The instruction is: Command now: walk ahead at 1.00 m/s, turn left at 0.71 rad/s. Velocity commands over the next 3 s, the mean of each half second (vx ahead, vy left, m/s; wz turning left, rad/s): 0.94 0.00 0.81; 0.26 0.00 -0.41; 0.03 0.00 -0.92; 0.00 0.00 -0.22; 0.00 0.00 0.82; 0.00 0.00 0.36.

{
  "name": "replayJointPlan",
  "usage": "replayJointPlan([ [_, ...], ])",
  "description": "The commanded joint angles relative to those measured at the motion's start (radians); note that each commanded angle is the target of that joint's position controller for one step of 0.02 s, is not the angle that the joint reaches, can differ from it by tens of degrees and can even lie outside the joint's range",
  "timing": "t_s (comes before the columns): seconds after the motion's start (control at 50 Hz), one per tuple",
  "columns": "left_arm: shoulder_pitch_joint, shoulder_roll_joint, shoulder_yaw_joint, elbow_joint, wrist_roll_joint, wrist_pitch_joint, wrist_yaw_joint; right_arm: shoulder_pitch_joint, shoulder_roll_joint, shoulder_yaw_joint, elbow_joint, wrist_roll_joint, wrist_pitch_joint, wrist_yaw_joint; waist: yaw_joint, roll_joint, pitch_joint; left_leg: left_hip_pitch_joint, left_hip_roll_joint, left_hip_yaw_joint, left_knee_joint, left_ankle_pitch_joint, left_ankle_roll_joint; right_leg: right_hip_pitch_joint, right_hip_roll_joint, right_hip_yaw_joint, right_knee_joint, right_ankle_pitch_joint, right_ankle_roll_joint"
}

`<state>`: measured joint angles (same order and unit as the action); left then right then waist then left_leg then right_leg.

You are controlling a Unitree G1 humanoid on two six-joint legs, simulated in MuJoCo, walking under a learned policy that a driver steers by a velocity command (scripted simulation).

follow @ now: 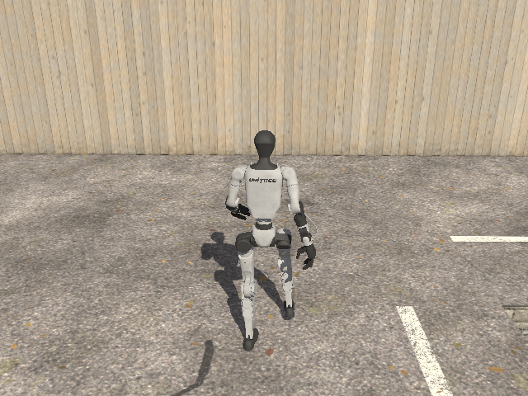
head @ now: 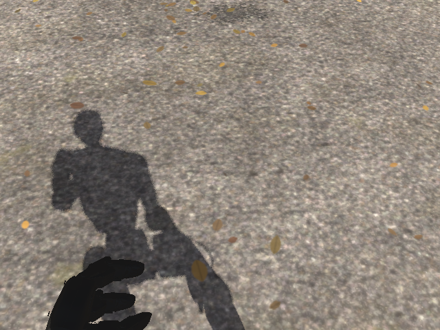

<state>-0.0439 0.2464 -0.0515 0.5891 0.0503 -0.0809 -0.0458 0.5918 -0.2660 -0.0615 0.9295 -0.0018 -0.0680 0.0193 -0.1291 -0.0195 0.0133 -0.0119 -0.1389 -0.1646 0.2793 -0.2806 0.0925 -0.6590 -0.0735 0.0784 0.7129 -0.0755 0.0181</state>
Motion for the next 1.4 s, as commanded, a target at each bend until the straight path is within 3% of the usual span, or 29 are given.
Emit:
replayJointPlan([
  [0.02, -0.062, 0.103, 0.029, -0.069, -0.017, -0.009, 0.008, -0.118, -0.198, -0.051, -0.104, 0.018, -0.030, 0.005, 0.069, 0.070, 0.054, -0.303, 0.206, -0.218, -0.146, 0.349, 0.115, 0.334, 0.063, -0.079, -0.128, 0.161, 0.006],
  [0.06, -0.008, 0.137, 0.047, -0.053, -0.013, -0.014, 0.024, -0.091, -0.211, -0.056, -0.093, 0.015, -0.023, -0.004, 0.087, 0.062, -0.007, -0.187, 0.208, -0.211, 0.011, 0.559, 0.078, 0.412, 0.095, -0.079, -0.193, 0.065, -0.010],
  [0.1, 0.257, 0.196, 0.084, 0.017, -0.007, -0.024, 0.053, -0.123, -0.247, -0.066, -0.097, 0.010, -0.023, 0.000, 0.226, 0.037, -0.171, -0.255, 0.141, -0.161, 0.406, 0.653, 0.034, 0.741, 0.070, -0.057, -0.192, -0.060, -0.042],
  [0.12, 0.471, 0.275, 0.118, 0.039, 0.012, -0.026, 0.077, -0.156, -0.178, -0.049, -0.127, 0.010, -0.035, 0.000, 0.318, -0.035, -0.302, -0.395, 0.096, -0.097, 0.711, 0.407, 0.027, 0.957, -0.139, 0.147, -0.208, -0.388, -0.078],
  [0.14, 0.490, 0.337, 0.134, 0.047, 0.043, -0.017, 0.079, -0.075, -0.033, -0.011, -0.171, 0.048, -0.031, -0.009, 0.246, -0.275, -0.423, -0.663, 0.016, 0.010, 1.011, -0.227, 0.007, 1.135, -0.425, 0.651, -0.374, -0.698, -0.163],
  [0.16, 0.427, 0.297, 0.142, 0.054, 0.016, -0.005, 0.076, -0.123, -0.095, -0.009, -0.180, 0.023, -0.013, -0.016, 0.222, -0.253, -0.341, -0.782, 0.102, 0.053, 1.106, -0.128, 0.023, 1.033, -0.404, 0.771, -0.449, -0.795, -0.191],
  [0.2, 0.337, 0.145, 0.111, 0.066, 0.007, -0.008, 0.064, -0.281, -0.119, -0.017, -0.181, -0.010, 0.007, 0.000, 0.213, -0.043, -0.094, -0.793, 0.181, 0.083, 1.046, -0.001, 0.016, 0.788, -0.298, 0.411, -0.447, -0.455, -0.159],
  [0.26, 0.400, 0.078, 0.096, 0.152, -0.013, -0.028, 0.058, -0.362, -0.052, -0.006, -0.218, -0.032, 0.047, 0.034, 0.169, -0.070, 0.003, -0.783, 0.234, 0.097, 1.014, 0.004, 0.007, 0.662, -0.201, 0.119, -0.480, -0.105, -0.102],
  [0.3, 0.416, 0.070, 0.095, 0.182, -0.029, -0.043, 0.046, -0.427, -0.033, 0.008, -0.275, -0.032, 0.065, 0.047, 0.143, -0.090, 0.013, -0.840, 0.252, 0.116, 1.003, 0.030, 0.004, 0.661, -0.222, 0.023, -0.491, 0.093, -0.100],
  [0.38, 0.356, 0.106, 0.101, 0.203, -0.028, -0.059, 0.050, -0.579, -0.051, 0.031, -0.364, -0.032, 0.062, 0.079, 0.103, -0.043, 0.086, -0.742, 0.232, 0.208, 0.731, 0.250, 0.012, 0.545, -0.141, -0.232, -0.589, 0.249, -0.063],
  [0.42, 0.365, 0.140, 0.105, 0.214, -0.033, -0.059, 0.056, -0.621, -0.039, 0.045, -0.370, -0.039, 0.056, 0.089, 0.098, 0.003, 0.128, -0.579, 0.160, 0.322, 0.519, 0.317, 0.028, 0.504, -0.103, -0.330, -0.555, 0.565, -0.043],
  [0.48, 0.430, 0.241, 0.117, 0.235, -0.047, -0.051, 0.072, -0.376, -0.080, 0.033, -0.267, -0.065, 0.034, 0.077, -0.007, -0.047, -0.020, -0.140, 0.022, 0.302, 0.381, 0.319, 0.058, 0.479, -0.136, -0.288, -0.225, 0.983, -0.052],
  [0.5, 0.417, 0.241, 0.111, 0.235, -0.052, -0.044, 0.074, -0.196, -0.109, 0.018, -0.195, -0.070, 0.027, 0.058, -0.081, -0.065, -0.106, 0.059, 0.047, 0.209, 0.320, 0.413, 0.096, 0.447, -0.145, -0.276, -0.023, 0.914, -0.062],
  [0.52, 0.414, 0.221, 0.107, 0.239, -0.063, -0.036, 0.067, -0.131, -0.154, 0.004, -0.147, -0.077, 0.022, 0.033, -0.101, -0.015, -0.123, 0.179, 0.112, 0.157, 0.205, 0.564, 0.109, 0.373, -0.041, -0.303, 0.267, 0.443, -0.054],
  [0.54, 0.554, 0.091, 0.081, 0.217, -0.059, -0.020, 0.067, -0.176, -0.265, -0.013, -0.169, -0.081, 0.016, 0.012, 0.026, 0.255, -0.273, 0.431, 0.455, -0.102, 0.437, 1.445, 0.154, 0.164, 0.086, -0.251, 0.761, -0.595, -0.033],
  [0.56, 0.653, 0.124, 0.082, 0.221, -0.123, -0.004, 0.086, -0.134, -0.266, -0.027, -0.223, -0.048, 0.011, 0.003, -0.012, 0.153, -0.602, 0.603, 0.664, -0.333, 0.445, 1.628, 0.299, 0.078, 0.150, 0.112, 0.956, -0.572, -0.048],
  [0.58, 0.564, 0.173, 0.089, 0.213, -0.112, 0.006, 0.093, -0.228, -0.239, -0.029, -0.242, -0.022, 0.024, -0.015, 0.002, 0.047, -0.535, 0.425, 0.610, -0.273, 0.315, 1.318, 0.278, 0.072, 0.099, 0.094, 0.905, -0.432, -0.041],
  [0.62, 0.509, 0.143, 0.088, 0.223, -0.051, 0.024, 0.079, -0.365, -0.111, 0.014, -0.214, -0.014, 0.015, -0.025, 0.117, -0.016, -0.185, 0.047, 0.507, -0.132, 0.166, 0.959, 0.211, 0.080, 0.010, 0.009, 0.666, -0.371, -0.022],
  [0.66, 0.543, 0.109, 0.096, 0.253, -0.021, 0.074, 0.064, -0.366, -0.073, 0.028, -0.201, -0.011, 0.002, -0.032, 0.152, -0.009, -0.089, -0.198, 0.470, 0.015, 0.068, 0.949, 0.183, 0.221, 0.005, -0.029, 0.592, -0.362, -0.003],
  [0.72, 0.511, 0.057, 0.107, 0.221, -0.036, 0.099, 0.052, -0.400, -0.094, 0.014, -0.189, -0.017, -0.016, -0.028, 0.192, 0.043, -0.097, -0.266, 0.435, 0.157, 0.021, 0.899, 0.178, 0.223, 0.005, -0.063, 0.513, -0.274, -0.006],
  [0.8, 0.407, 0.017, 0.106, 0.174, -0.034, 0.103, 0.036, -0.456, -0.041, 0.023, -0.191, -0.011, -0.009, -0.037, 0.192, 0.128, -0.077, -0.260, 0.359, 0.342, 0.034, 0.700, 0.100, 0.230, -0.011, -0.116, 0.211, -0.026, -0.030],
  [0.96, 0.343, 0.068, 0.135, 0.088, -0.013, 0.112, 0.016, -0.378, -0.112, -0.021, -0.179, -0.007, 0.051, -0.041, 0.160, 0.078, -0.045, -0.190, 0.458, 0.378, 0.329, 0.388, -0.001, 0.348, 0.050, -0.169, -0.124, -0.142, -0.106],
  [0.98, 0.423, 0.134, 0.156, 0.104, -0.009, 0.096, 0.028, -0.326, -0.119, -0.027, -0.178, -0.019, 0.063, -0.038, 0.185, -0.084, -0.071, -0.271, 0.384, 0.407, 0.564, 0.218, -0.063, 0.465, -0.004, -0.010, -0.232, 0.097, -0.148],
  [1.0, 0.428, 0.296, 0.195, 0.089, -0.018, 0.096, 0.042, -0.308, -0.062, -0.012, -0.242, -0.019, 0.081, -0.033, 0.149, -0.341, -0.069, -0.578, 0.162, 0.416, 0.860, -0.403, -0.150, 0.588, -0.258, 0.429, -0.292, 0.554, -0.319],
  [1.02, 0.490, 0.306, 0.209, 0.082, -0.050, 0.103, 0.040, -0.351, -0.057, 0.002, -0.265, -0.039, 0.098, -0.039, 0.202, -0.225, -0.194, -0.631, 0.123, 0.178, 0.983, -0.470, -0.158, 0.637, -0.289, 0.570, -0.373, 0.424, -0.412],
  [1.06, 0.382, 0.226, 0.189, 0.071, -0.042, 0.127, 0.051, -0.428, -0.077, -0.001, -0.268, -0.020, 0.091, -0.041, 0.168, -0.068, -0.066, -0.672, 0.169, 0.112, 0.947, -0.266, -0.145, 0.533, -0.192, 0.409, -0.405, 0.077, -0.354],
  [1.12, 0.275, 0.155, 0.170, 0.034, -0.050, 0.136, 0.051, -0.427, -0.093, -0.007, -0.259, -0.040, 0.095, -0.045, 0.131, -0.059, -0.072, -0.583, 0.167, 0.118, 0.844, -0.122, -0.143, 0.461, -0.074, 0.293, -0.399, 0.106, -0.260],
  [1.18, 0.303, 0.200, 0.187, 0.036, -0.046, 0.128, 0.042, -0.430, -0.067, 0.001, -0.269, -0.027, 0.108, -0.042, 0.142, -0.019, -0.107, -0.568, 0.147, 0.099, 0.756, -0.108, -0.151, 0.486, -0.047, 0.316, -0.387, 0.089, -0.237],
  [1.4, 0.293, 0.243, 0.206, 0.025, -0.028, 0.139, 0.029, -0.489, -0.112, -0.002, -0.294, -0.009, 0.087, -0.054, 0.181, -0.105, -0.080, -0.461, 0.062, 0.036, 0.463, -0.091, -0.107, 0.462, 0.013, 0.549, -0.412, -0.200, -0.192],
])
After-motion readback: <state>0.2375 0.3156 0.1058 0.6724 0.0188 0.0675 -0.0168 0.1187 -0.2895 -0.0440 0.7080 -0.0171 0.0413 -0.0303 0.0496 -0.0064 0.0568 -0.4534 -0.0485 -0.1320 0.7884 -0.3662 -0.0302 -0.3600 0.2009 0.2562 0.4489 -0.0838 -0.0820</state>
